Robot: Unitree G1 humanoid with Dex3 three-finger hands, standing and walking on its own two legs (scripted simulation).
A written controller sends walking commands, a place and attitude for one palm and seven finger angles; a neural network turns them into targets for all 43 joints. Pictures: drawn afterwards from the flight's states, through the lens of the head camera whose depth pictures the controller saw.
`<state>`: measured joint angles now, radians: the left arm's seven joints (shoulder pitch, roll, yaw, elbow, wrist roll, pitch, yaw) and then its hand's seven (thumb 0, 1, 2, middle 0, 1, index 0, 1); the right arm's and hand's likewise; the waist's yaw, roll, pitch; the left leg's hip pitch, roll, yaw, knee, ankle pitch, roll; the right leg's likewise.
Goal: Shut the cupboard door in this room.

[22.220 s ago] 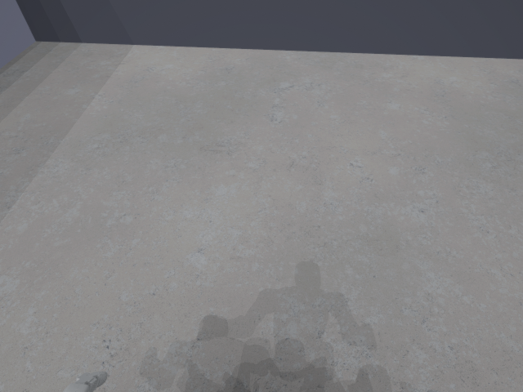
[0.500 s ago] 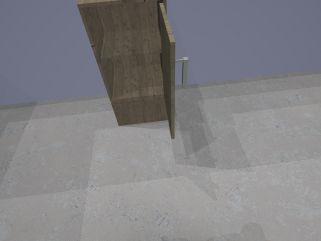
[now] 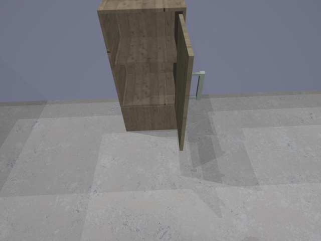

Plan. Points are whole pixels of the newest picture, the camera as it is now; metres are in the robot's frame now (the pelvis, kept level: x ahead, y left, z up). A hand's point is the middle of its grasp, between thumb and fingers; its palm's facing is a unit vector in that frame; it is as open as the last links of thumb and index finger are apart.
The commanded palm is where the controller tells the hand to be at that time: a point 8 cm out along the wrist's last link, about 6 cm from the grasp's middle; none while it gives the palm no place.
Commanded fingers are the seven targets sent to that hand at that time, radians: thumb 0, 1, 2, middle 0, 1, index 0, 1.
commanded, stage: stand and wait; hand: left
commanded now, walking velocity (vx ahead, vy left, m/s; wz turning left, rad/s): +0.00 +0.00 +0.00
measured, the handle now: (195, 86) +0.71 -0.09 -0.04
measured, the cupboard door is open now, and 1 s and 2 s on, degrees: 90 90 90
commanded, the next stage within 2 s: turn or walk to find it in 1.00 s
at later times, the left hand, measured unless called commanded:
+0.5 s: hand out of the picture -0.01 +0.15 -0.17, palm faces +0.04 -0.98 -0.19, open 7.3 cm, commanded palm none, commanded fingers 0.00 0.90 0.90 -0.20 -0.30 -0.20 -0.30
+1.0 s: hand out of the picture -0.01 +0.16 -0.17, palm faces +0.03 -0.98 -0.17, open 7.4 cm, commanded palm none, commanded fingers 0.00 0.90 0.90 -0.20 -0.30 -0.20 -0.30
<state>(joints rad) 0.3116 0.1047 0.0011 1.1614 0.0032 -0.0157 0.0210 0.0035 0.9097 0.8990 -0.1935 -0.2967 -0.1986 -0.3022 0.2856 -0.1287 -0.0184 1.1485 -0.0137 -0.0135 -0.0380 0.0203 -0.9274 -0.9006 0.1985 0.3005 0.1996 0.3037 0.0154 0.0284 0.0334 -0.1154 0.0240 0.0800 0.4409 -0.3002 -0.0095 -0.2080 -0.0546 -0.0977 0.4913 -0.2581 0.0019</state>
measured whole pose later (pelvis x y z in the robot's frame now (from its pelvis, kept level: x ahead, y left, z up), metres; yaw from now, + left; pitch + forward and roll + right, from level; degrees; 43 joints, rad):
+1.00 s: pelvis -0.01 +0.00 +0.00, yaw -1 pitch -2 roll +0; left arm 0.29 0.13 0.00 1.14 0.00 -0.02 0.03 0.00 0.91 0.90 -0.20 -0.30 -0.20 -0.30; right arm 0.30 -0.13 -0.02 1.16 -0.01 -0.02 -0.03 0.01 -0.91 -0.90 0.20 0.30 0.20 0.30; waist 0.01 0.00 0.04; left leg -0.09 0.05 0.09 0.39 -0.27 -0.02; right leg -0.17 -0.03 -0.09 0.42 -0.21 -0.01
